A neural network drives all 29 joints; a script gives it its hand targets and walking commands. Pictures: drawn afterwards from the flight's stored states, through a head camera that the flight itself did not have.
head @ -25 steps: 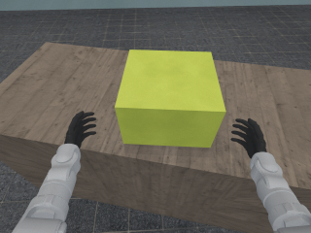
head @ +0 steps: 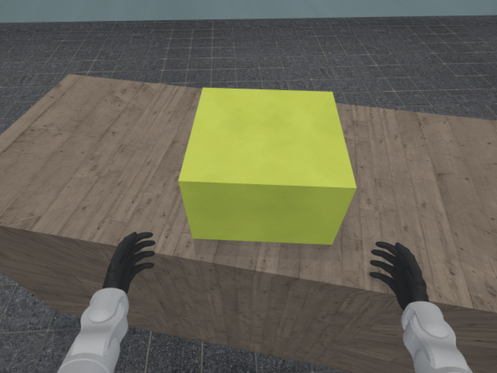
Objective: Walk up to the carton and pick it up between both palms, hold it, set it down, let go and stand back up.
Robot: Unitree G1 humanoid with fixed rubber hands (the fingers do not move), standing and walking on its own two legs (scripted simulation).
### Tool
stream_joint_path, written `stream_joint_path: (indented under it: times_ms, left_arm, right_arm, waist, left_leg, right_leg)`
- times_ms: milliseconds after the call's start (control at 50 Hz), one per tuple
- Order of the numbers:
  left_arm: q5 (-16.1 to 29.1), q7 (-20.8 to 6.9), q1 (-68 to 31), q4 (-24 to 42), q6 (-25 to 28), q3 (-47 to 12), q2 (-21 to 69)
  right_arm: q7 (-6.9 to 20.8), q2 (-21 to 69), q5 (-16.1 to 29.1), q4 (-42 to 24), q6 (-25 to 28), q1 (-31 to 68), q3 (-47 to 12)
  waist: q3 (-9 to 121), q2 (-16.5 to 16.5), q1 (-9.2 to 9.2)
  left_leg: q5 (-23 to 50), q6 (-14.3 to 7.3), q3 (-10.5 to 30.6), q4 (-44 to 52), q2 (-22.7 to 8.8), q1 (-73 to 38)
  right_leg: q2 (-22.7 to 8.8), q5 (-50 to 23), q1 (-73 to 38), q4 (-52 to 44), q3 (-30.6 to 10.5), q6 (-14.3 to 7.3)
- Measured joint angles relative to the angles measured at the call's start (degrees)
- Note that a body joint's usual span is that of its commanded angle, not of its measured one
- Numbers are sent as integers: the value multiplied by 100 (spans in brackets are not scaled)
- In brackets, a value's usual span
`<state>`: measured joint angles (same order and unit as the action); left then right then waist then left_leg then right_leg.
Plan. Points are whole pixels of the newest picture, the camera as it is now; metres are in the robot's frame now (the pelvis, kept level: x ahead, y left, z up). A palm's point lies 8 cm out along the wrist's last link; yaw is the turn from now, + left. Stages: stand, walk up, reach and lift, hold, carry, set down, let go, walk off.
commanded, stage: set down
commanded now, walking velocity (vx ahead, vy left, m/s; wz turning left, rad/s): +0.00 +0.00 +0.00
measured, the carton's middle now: (264, 162) +0.54 -0.01 +0.00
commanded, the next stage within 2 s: let go in 0.86 s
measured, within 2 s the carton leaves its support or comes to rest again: neither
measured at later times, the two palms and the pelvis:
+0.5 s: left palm (116, 337) +0.19 +0.23 -0.05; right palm (411, 324) +0.21 -0.24 -0.02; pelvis +0.01 +0.00 +0.00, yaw +0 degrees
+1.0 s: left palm (116, 356) +0.17 +0.24 -0.07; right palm out of the picture +0.15 -0.21 -0.08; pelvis +0.00 +0.01 +0.00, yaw -2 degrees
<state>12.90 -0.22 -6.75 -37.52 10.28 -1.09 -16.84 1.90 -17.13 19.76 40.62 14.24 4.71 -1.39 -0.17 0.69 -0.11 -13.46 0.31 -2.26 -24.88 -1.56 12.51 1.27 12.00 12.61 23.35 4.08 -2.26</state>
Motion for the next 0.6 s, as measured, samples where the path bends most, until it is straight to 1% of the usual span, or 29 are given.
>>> stream_joint_path:
  times_ms: [40,60,120,160,220,280,340,360,400,440,480,600]
  left_arm:
    - [-45,29,137,122,-12,57,25]
    - [-106,19,181,124,-47,86,34]
    - [-293,-73,358,168,-351,164,89]
    - [-332,-87,579,413,-480,212,150]
    - [-400,-84,869,735,-479,275,208]
    - [-553,-151,1014,729,-573,303,227]
    - [-619,-183,1231,750,-718,287,280]
    - [-594,-173,1316,807,-756,267,293]
    - [-702,-160,1418,785,-833,250,323]
    - [-709,-116,1522,866,-964,214,348]
    - [-801,-80,1555,854,-1088,196,373]
    - [-989,103,1541,1014,-1352,196,429]
  right_arm:
    - [-14,87,-95,-159,17,-120,55]
    - [-24,116,-161,-130,15,-131,64]
    - [-90,146,-336,-32,-112,-202,42]
    - [-119,171,-437,-183,-115,-381,100]
    - [-141,220,-605,-423,-55,-670,217]
    - [-134,217,-712,-307,-21,-785,175]
    - [-149,241,-826,-321,-60,-891,172]
    - [-163,263,-844,-377,-82,-954,188]
    - [-169,303,-946,-310,-120,-990,215]
    - [-175,343,-995,-445,-239,-1041,244]
    - [-172,384,-1104,-442,-327,-1031,276]
    - [-138,476,-1427,-533,-588,-987,412]
  waist:
    - [23,-12,2]
    - [11,-24,15]
    - [-48,-64,28]
    - [-51,-94,19]
    - [0,-117,-32]
    - [7,-106,-56]
    - [10,-75,-42]
    - [9,-53,-47]
    - [-44,-12,-56]
    - [-121,38,-79]
    - [-218,86,-89]
    - [-374,134,-105]
  left_leg:
    - [-10,3,-11,14,-1,-7]
    - [-12,4,-11,29,0,-38]
    - [-3,6,-31,128,5,-206]
    - [3,9,-39,188,5,-292]
    - [-7,10,-58,242,-2,-391]
    - [-10,7,-68,307,-1,-560]
    - [0,4,-51,362,8,-715]
    - [1,3,-45,368,12,-752]
    - [3,2,-40,383,13,-855]
    - [8,1,-53,389,15,-940]
    - [21,1,-57,396,20,-1008]
    - [73,-12,-79,391,41,-1019]
  right_leg:
    - [1,12,4,0,-12,3]
    - [2,15,-28,-15,-13,3]
    - [3,5,-185,-105,-35,7]
    - [6,-6,-272,-171,-44,12]
    - [17,-13,-369,-240,-64,16]
    - [20,-10,-531,-296,-77,13]
    - [14,-10,-695,-352,-61,22]
    - [11,-8,-732,-355,-55,25]
    - [11,-9,-838,-371,-51,23]
    - [9,-9,-908,-357,-63,18]
    - [4,-12,-966,-343,-67,12]
    - [-19,-49,-949,-292,-88,19]
